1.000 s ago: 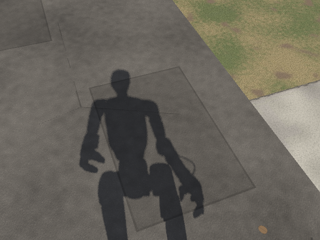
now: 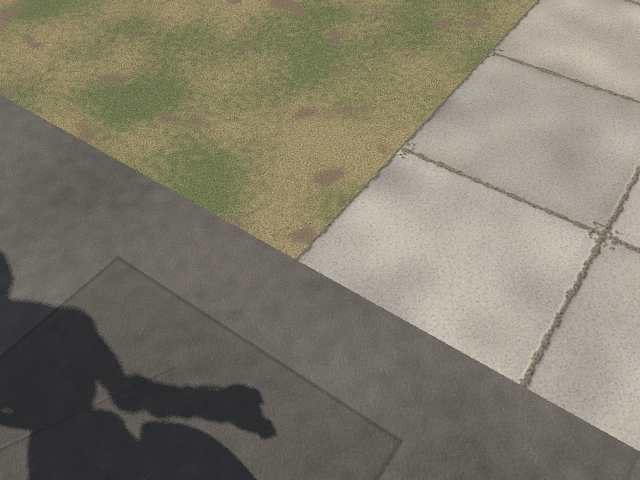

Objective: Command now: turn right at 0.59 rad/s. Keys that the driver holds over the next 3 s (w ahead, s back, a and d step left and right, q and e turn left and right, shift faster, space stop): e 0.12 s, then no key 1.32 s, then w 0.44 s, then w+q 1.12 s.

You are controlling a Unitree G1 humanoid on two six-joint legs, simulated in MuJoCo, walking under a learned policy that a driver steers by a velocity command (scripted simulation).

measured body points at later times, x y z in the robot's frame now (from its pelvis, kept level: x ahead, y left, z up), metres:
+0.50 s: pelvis -0.01 +0.00 +0.01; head +0.01 +0.00 +0.46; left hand +0.15 +0.23 -0.12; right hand +0.06 -0.28 -0.11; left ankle +0.00 +0.10 -0.73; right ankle -0.01 -0.10 -0.73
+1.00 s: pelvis +0.00 +0.01 +0.01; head +0.00 +0.02 +0.46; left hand +0.08 +0.26 -0.13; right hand +0.02 -0.25 -0.12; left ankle +0.00 +0.10 -0.73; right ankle -0.01 -0.10 -0.73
